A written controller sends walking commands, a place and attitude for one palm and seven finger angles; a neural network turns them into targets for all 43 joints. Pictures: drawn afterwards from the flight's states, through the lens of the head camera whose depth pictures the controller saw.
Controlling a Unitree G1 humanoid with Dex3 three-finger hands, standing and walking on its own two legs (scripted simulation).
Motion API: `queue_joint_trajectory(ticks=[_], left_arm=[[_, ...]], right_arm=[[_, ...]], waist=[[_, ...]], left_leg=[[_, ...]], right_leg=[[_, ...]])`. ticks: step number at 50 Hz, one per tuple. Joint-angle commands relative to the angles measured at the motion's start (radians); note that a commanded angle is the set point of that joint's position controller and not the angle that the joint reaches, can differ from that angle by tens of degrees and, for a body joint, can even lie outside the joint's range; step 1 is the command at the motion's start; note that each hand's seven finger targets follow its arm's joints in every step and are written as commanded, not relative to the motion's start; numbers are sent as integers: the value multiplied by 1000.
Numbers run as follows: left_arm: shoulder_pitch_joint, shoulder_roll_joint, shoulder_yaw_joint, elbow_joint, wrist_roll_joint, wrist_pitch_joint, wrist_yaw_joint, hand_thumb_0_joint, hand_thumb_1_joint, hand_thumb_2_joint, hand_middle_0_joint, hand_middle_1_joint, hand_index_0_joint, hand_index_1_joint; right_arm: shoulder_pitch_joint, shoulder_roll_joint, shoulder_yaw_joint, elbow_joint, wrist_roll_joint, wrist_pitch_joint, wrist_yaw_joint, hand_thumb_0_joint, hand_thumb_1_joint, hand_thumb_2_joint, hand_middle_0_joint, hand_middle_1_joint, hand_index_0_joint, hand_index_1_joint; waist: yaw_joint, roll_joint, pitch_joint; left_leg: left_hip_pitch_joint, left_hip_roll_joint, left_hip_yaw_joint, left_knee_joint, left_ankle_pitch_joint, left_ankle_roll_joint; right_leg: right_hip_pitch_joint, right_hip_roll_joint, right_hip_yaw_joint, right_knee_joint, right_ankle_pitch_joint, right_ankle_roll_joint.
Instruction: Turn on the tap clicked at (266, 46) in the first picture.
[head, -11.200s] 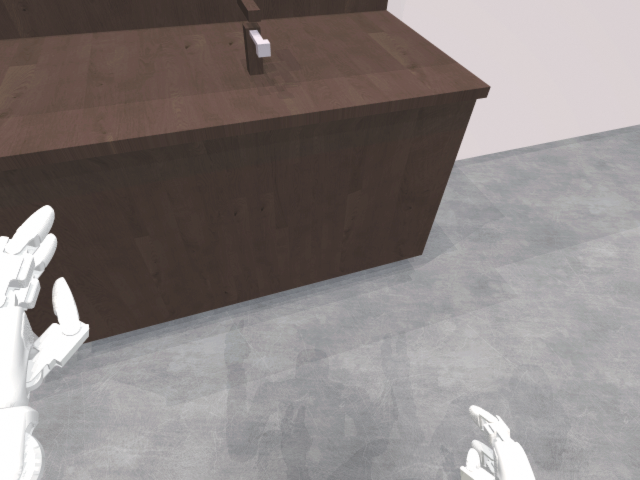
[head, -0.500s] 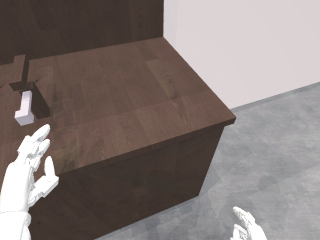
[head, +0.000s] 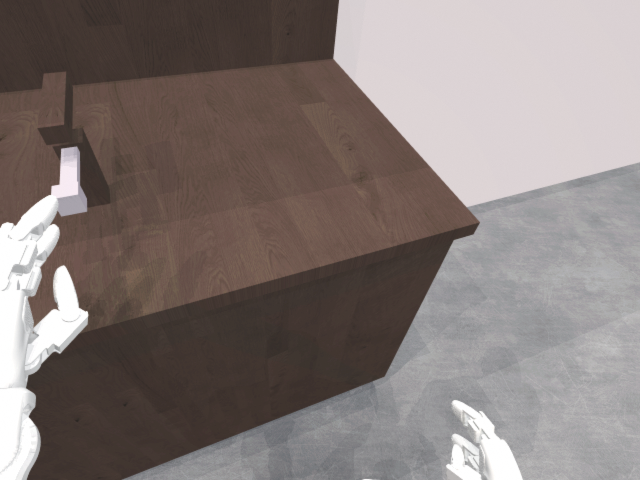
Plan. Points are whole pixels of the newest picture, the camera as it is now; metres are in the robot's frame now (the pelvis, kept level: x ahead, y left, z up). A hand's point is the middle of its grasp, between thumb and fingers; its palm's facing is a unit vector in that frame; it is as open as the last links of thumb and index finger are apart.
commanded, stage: come to a stop and stand still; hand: left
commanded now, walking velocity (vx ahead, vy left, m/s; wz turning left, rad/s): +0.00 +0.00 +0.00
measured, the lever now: (69, 199) +0.38 +0.33 +0.14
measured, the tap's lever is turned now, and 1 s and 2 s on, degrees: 0 0 0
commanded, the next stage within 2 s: look again from close up in 0.08 s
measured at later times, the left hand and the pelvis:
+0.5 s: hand (69, 305) +0.23 +0.25 +0.16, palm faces +0.39 -0.85 -0.34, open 7.4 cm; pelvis +0.01 +0.01 +0.01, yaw +0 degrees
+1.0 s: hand (38, 225) +0.27 +0.28 +0.22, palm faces +0.47 -0.78 -0.40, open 7.4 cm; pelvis +0.02 +0.00 +0.00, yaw +1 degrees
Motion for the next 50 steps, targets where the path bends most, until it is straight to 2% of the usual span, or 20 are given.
queue_joint_trajectory(ticks=[1,3,4,5,6,8,11,13,16,20,32,39,40,41,42,43,44,46,48,50], left_arm=[[-116,234,155,-444,7,-128,37,0,900,900,-200,-300,-200,-300],[-89,240,172,-404,0,-134,39,0,900,900,-200,-300,-200,-300],[-85,237,175,-368,-6,-133,41,0,900,900,-200,-300,-200,-300],[-59,205,157,-322,-9,-126,36,0,900,900,-200,-300,-200,-300],[-4,173,139,-257,-20,-115,33,0,900,900,-200,-300,-200,-300],[37,166,134,-222,-31,-103,32,0,900,900,-200,-300,-200,-300],[19,145,100,-188,-27,-90,28,0,900,900,-200,-300,-200,-300],[-31,156,97,-191,-20,-86,30,0,900,900,-200,-300,-200,-300],[-90,163,81,-238,-12,-86,35,0,900,900,-200,-300,-200,-300],[-125,209,104,-352,-3,-93,49,0,900,900,-200,-300,-200,-300],[-30,152,84,-213,-26,-73,45,0,900,900,-200,-300,-200,-300],[-58,175,86,-306,-25,-75,51,0,900,900,-200,-300,-200,-300],[-968,962,321,-661,12,-260,64,0,900,900,-200,-300,-200,-300],[-569,477,361,-174,37,-192,55,0,900,900,-200,-300,-200,-300],[-447,359,241,-146,3,-160,50,0,900,900,-200,-300,-200,-300],[-403,430,277,-104,-9,-159,58,0,900,900,-200,-300,-200,-300],[-328,382,236,-98,-24,-172,43,0,900,900,-200,-300,-200,-300],[-86,252,156,-100,-51,-173,20,0,900,900,-200,-300,-200,-300],[31,209,107,-197,-74,-178,15,0,900,900,-200,-300,-200,-300],[122,180,98,-183,-89,-170,23,0,900,900,-200,-300,-200,-300]], right_arm=[[-131,-157,-54,-183,3,-61,6,0,-900,-900,200,300,200,300],[-128,-152,-53,-182,2,-55,6,0,-900,-900,200,300,200,300],[-118,-152,-54,-177,-2,-53,3,0,-900,-900,200,300,200,300],[-105,-159,-63,-165,0,-52,0,0,-900,-900,200,300,200,300],[-71,-171,-77,-152,3,-45,-5,0,-900,-900,200,300,200,300],[-78,-164,-70,-148,5,-26,-16,0,-900,-900,200,300,200,300],[-102,-164,-55,-147,7,-6,-28,0,-900,-900,200,300,200,300],[-116,-165,-55,-156,8,0,-36,0,-900,-900,200,300,200,300],[-131,-165,-52,-164,4,0,-43,0,-900,-900,200,300,200,300],[-144,-165,-56,-176,2,-11,-42,0,-900,-900,200,300,200,300],[-125,-163,-58,-170,5,16,-44,0,-900,-900,200,300,200,300],[-137,-164,-58,-177,5,16,-49,0,-900,-900,200,300,200,300],[28,-209,141,-300,73,26,-111,0,-900,-900,200,300,200,300],[-20,-83,6,-218,41,-20,-86,0,-900,-900,200,300,200,300],[-102,-123,16,-181,-2,-16,-43,0,-900,-900,200,300,200,300],[-96,-211,-26,-183,-17,-12,-35,0,-900,-900,200,300,200,300],[-65,-208,-42,-191,-23,-19,-24,0,-900,-900,200,300,200,300],[-19,-204,-55,-198,-12,-22,6,0,-900,-900,200,300,200,300],[-16,-218,-66,-196,0,-34,39,0,-900,-900,200,300,200,300],[-39,-211,-70,-186,14,-41,51,0,-900,-900,200,300,200,300]], waist=[[29,183,-180],[19,153,-210],[11,121,-208],[6,98,-214],[3,49,-216],[2,79,-190],[8,149,-143],[15,109,-115],[18,108,-122],[25,168,-169],[17,79,-152],[20,99,-193],[-44,335,-111],[26,152,-168],[10,87,-114],[38,127,-167],[31,118,-220],[39,129,-300],[48,115,-301],[48,75,-284]], left_leg=[[-24,211,-207,-162,109,-16],[-87,165,-168,-101,62,-53],[-80,136,-149,-85,44,-71],[-47,113,-145,-75,26,-90],[12,102,-142,-52,29,-83],[64,120,-151,-93,44,-75],[28,182,-227,-239,50,-84],[-7,207,-254,-280,14,-84],[0,196,-232,-277,36,-84],[30,170,-187,-238,101,-87],[31,153,-169,-187,120,-70],[62,154,-169,-175,198,-67],[-203,119,-189,-149,93,-35],[-80,216,-241,-138,15,-42],[-59,170,-190,-191,66,-66],[-41,145,-158,-148,75,-72],[-60,123,-153,-100,76,-74],[-24,122,-135,-57,216,-82],[-20,125,-132,-37,310,-77],[8,130,-132,-64,388,-78]], right_leg=[[242,-14,-27,-332,157,-19],[353,-65,42,-379,284,-52],[331,-102,90,-380,333,-75],[275,-128,129,-375,287,-96],[198,-141,168,-390,212,-110],[113,-131,146,-399,148,-96],[126,-48,45,-319,157,-40],[152,-37,33,-317,152,-27],[186,-47,36,-335,180,-31],[237,-68,54,-346,235,-46],[215,-97,100,-412,276,-54],[241,-104,94,-389,330,-54],[228,-14,39,-278,83,41],[74,-89,17,-278,-17,-14],[96,-63,-7,-318,6,-25],[127,-61,43,-340,96,-43],[162,-90,95,-347,192,-60],[223,-118,96,-307,352,-68],[234,-137,109,-300,445,-68],[229,-123,78,-286,490,-53]])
